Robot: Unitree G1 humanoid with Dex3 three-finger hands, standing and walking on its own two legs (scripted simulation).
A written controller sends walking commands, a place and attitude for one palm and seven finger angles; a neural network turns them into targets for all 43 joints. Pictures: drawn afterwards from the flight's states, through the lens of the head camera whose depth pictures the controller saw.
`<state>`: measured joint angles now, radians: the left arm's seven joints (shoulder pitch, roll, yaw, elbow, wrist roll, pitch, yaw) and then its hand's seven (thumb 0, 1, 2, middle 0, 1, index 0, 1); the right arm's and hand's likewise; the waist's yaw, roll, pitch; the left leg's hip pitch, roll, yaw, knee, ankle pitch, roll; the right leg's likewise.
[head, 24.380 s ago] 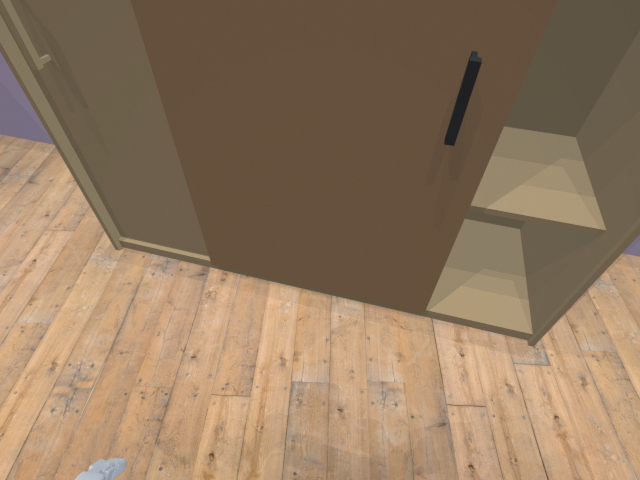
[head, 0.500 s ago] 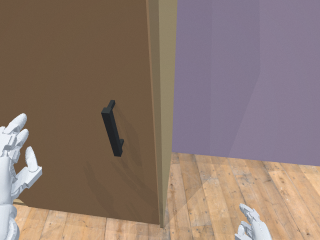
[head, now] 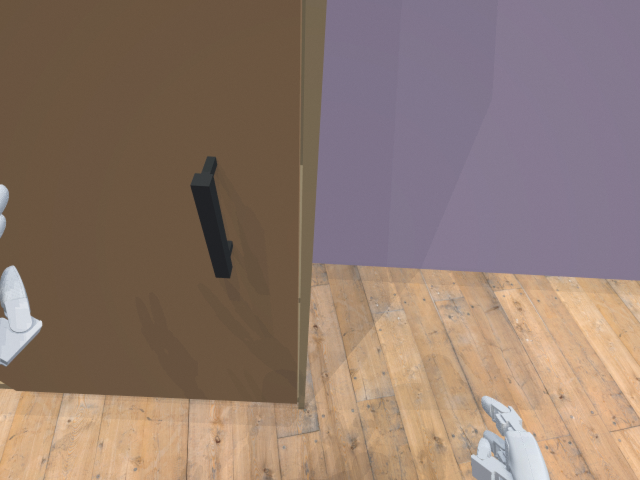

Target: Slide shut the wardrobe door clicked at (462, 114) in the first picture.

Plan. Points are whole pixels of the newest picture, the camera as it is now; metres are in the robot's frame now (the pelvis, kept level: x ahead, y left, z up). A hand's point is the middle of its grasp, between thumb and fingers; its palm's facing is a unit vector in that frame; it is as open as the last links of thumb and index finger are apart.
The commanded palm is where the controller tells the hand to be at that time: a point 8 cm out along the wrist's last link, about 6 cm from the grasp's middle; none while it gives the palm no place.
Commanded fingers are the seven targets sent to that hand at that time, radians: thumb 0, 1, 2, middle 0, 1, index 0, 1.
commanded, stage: step back with the hand held close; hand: left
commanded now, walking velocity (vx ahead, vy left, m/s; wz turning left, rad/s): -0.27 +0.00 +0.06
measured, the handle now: (217, 221) +0.40 +0.17 +0.10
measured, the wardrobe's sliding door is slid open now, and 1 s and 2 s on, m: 0.00 0.00 0.00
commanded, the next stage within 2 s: stop stepping back and stand still in 0.96 s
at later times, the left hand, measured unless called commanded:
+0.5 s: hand out of the picture +0.14 +0.27 +0.17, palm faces +0.47 -0.77 -0.43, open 7.4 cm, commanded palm +0.07 +0.31 +0.18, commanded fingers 0.00 0.90 0.90 -0.20 -0.30 -0.20 -0.30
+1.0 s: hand out of the picture +0.07 +0.28 +0.17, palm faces +0.40 -0.81 -0.44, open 7.4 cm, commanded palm +0.00 +0.31 +0.18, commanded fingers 0.00 0.90 0.90 -0.20 -0.30 -0.20 -0.30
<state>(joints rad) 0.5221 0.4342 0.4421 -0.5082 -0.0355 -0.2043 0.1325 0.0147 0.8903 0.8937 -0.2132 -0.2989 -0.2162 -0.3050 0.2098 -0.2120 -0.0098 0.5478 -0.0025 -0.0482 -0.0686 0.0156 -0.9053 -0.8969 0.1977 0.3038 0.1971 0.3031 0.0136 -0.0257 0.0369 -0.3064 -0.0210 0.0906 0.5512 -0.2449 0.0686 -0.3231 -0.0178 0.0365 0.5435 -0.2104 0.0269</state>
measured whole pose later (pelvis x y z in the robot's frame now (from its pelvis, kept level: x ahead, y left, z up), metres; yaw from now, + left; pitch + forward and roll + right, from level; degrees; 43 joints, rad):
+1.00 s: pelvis -0.14 +0.01 +0.01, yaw +1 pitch +2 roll -3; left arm 0.53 0.46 0.47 -0.58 -0.05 -0.27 0.13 0.01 0.89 0.89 -0.21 -0.30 -0.22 -0.30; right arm 0.17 -0.15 -0.02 0.62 -0.03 -0.14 -0.05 0.02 -0.91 -0.90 0.20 0.30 0.20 0.30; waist 0.00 -0.06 0.05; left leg -0.39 0.01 0.02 0.50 -0.15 0.06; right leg -0.46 0.08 0.05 0.90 -0.44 0.01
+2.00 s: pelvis -0.26 +0.04 +0.00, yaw +2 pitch -2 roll -1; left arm 0.49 0.40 0.44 -0.48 -0.01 -0.24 0.15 0.02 0.89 0.89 -0.21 -0.30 -0.21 -0.30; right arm 0.23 -0.16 0.02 0.65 -0.01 -0.15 -0.05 0.02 -0.90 -0.90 0.20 0.30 0.20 0.30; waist -0.01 -0.04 0.02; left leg -0.31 0.01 0.04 0.59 -0.25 0.03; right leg -0.24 0.01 -0.03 0.55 -0.27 -0.01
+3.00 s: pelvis -0.27 +0.06 +0.01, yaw +3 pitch +0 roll -1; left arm 0.36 0.20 0.01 1.17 0.01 0.02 0.02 0.01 0.94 0.89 -0.20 -0.30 -0.20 -0.30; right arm 0.32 -0.17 -0.01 1.11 -0.02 0.03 -0.02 0.01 -0.91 -0.90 0.20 0.30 0.20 0.30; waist 0.00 0.00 0.07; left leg -0.29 -0.02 0.03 0.45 -0.16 0.05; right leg -0.21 -0.01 -0.04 0.41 -0.20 0.01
